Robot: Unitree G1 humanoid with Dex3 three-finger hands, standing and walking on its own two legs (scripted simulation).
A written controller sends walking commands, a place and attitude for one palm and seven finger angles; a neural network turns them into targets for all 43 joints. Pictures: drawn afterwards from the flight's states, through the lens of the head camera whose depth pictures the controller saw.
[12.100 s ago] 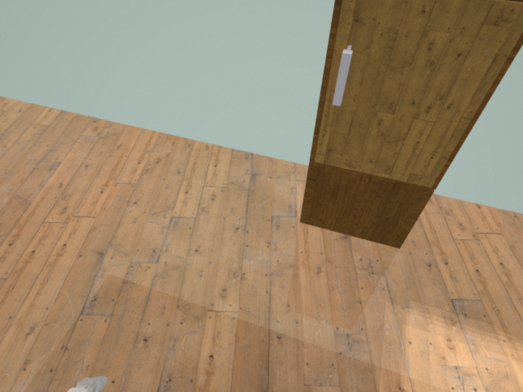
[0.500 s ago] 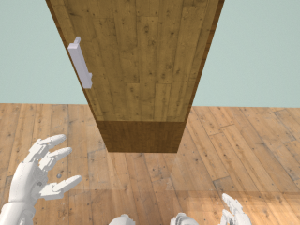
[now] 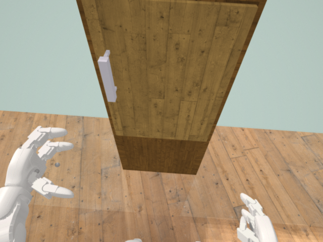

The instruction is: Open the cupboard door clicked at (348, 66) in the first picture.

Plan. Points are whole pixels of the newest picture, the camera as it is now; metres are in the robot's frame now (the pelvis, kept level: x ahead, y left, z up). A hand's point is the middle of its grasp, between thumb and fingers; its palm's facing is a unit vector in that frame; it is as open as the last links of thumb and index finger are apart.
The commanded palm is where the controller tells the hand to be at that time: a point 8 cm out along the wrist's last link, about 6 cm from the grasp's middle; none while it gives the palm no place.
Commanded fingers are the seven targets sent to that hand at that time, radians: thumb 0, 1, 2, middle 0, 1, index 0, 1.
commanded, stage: raise the hand with hooked fingers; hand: left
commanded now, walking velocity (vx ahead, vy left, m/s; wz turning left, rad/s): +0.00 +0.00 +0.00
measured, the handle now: (109, 76) +0.57 +0.21 +0.07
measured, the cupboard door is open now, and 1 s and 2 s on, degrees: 0 0 0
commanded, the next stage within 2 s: move the hooked fingers beside the handle in 0.74 s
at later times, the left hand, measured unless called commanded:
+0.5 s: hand (59, 143) +0.31 +0.27 +0.09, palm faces +0.02 -1.00 +0.00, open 14.0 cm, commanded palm +0.28 +0.31 +0.09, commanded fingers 0.00 -0.50 0.30 -0.30 -1.20 -0.30 -1.20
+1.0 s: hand (61, 142) +0.30 +0.26 +0.09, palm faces +0.04 -1.00 -0.01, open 14.0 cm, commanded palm +0.29 +0.31 +0.09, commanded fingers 0.00 -0.50 0.30 -0.30 -1.20 -0.30 -1.20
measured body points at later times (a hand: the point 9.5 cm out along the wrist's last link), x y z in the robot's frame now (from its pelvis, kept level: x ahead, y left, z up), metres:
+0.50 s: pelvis +0.01 +0.00 +0.01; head +0.05 +0.01 +0.46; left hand +0.30 +0.32 +0.09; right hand +0.15 -0.26 -0.07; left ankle +0.00 +0.09 -0.69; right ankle +0.03 -0.13 -0.69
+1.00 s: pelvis +0.00 -0.01 +0.01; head +0.04 -0.01 +0.46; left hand +0.30 +0.31 +0.10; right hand +0.15 -0.26 -0.07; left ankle +0.00 +0.09 -0.69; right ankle +0.03 -0.13 -0.69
